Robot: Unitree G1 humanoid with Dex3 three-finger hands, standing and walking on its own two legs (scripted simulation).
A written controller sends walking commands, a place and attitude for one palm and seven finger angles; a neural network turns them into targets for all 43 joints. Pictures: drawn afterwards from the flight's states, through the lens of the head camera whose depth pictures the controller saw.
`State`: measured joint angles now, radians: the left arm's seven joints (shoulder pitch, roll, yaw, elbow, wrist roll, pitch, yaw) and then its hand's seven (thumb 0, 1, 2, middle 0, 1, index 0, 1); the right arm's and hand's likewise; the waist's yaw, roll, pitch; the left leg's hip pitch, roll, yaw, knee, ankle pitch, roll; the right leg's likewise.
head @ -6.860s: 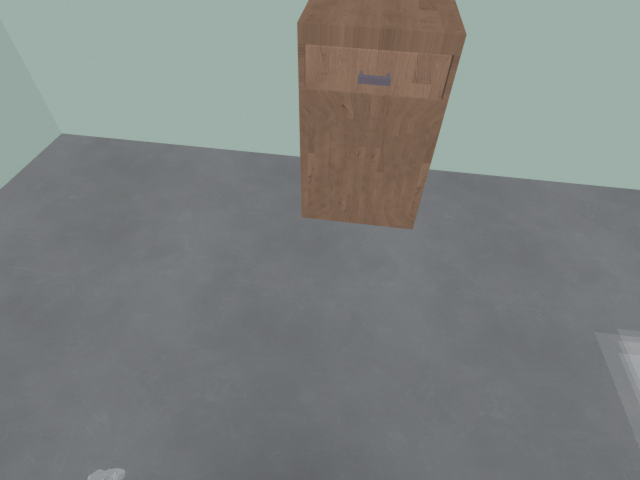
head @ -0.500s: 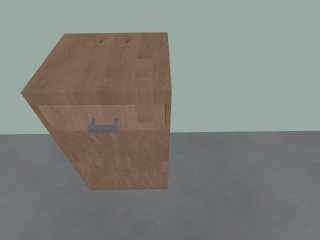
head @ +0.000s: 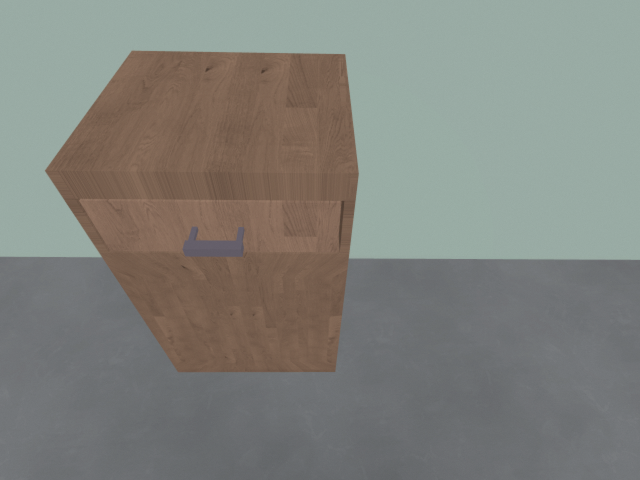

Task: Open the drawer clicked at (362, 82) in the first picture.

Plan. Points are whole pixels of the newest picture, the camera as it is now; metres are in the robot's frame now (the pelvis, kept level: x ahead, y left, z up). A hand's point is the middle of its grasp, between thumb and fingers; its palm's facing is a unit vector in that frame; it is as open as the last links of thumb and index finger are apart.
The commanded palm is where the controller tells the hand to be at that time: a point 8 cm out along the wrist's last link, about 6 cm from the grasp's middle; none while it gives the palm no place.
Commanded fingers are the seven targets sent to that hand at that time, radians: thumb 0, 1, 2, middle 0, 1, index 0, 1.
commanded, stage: look again from close up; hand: left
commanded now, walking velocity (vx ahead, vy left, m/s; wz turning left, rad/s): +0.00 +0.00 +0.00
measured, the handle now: (215, 240) +0.52 +0.23 -0.07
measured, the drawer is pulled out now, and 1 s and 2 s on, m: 0.00 0.00 0.00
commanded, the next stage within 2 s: raise the hand with hooked fingers in 0.28 s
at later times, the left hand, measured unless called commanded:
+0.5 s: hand out of the picture +0.10 +0.23 -0.11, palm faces -0.14 -0.87 -0.48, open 7.5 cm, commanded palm +0.11 +0.27 -0.05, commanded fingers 0.00 0.74 0.83 -0.21 -0.41 -0.21 -0.41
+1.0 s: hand (123, 441) +0.17 +0.25 -0.04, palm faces +0.09 -0.07 -0.99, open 9.8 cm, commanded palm +0.16 +0.25 +0.02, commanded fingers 0.00 0.15 0.58 -0.25 -0.78 -0.25 -0.78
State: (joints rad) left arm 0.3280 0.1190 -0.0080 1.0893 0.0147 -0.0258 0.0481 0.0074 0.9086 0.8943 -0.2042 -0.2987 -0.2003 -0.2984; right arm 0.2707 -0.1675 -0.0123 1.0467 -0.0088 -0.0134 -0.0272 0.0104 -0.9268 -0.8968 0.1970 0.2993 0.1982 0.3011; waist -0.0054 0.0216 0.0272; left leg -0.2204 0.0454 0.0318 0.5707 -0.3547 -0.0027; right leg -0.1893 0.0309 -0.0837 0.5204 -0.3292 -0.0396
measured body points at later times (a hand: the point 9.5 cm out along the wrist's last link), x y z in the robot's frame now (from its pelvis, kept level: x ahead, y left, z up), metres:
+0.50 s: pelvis -0.01 +0.04 +0.00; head +0.01 +0.03 +0.45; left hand +0.10 +0.27 -0.08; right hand +0.02 -0.20 -0.14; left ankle -0.03 +0.12 -0.73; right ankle -0.03 -0.09 -0.73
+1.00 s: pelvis -0.04 -0.01 -0.05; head +0.00 -0.02 +0.40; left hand +0.16 +0.25 +0.01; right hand +0.23 -0.20 -0.12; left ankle -0.03 +0.12 -0.73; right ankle -0.03 -0.09 -0.73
